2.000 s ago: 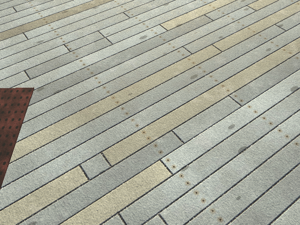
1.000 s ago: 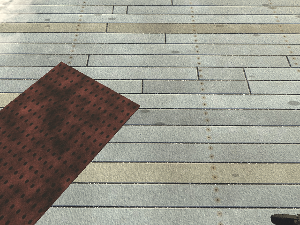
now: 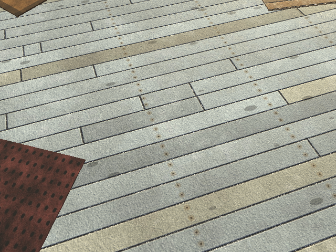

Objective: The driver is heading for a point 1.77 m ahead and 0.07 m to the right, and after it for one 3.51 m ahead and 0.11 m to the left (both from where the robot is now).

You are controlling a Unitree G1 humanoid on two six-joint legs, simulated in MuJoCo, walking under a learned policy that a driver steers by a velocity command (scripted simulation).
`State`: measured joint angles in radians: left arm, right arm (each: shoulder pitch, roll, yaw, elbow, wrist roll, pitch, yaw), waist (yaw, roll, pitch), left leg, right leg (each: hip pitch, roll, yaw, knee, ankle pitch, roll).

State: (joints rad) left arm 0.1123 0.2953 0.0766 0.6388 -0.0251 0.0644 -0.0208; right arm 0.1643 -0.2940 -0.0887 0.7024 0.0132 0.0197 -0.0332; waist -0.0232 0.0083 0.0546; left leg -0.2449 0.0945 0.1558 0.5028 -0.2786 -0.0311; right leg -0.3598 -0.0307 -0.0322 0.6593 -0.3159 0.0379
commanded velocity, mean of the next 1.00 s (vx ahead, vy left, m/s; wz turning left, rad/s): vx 0.10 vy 0.00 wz -0.34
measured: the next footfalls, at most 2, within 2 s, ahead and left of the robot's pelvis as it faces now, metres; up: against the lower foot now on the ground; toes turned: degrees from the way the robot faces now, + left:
right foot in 0.02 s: +0.04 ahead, -0.12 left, +0.00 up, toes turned -3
left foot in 0.50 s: +0.08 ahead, +0.10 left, +0.00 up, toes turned -21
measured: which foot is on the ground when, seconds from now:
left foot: down 0.00-0.02, up 0.04-0.48, down 0.50-0.84, up 0.86-1.00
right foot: up 0.00-0.00, down 0.02-0.50, up 0.52-0.82, down 0.84-1.00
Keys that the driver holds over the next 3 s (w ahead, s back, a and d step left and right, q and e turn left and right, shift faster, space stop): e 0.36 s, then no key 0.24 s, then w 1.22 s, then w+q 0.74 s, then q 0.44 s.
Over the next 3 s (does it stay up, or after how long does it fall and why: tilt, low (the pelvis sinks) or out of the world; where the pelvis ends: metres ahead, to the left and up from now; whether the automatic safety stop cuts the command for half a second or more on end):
stays up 1.06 -0.26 0.00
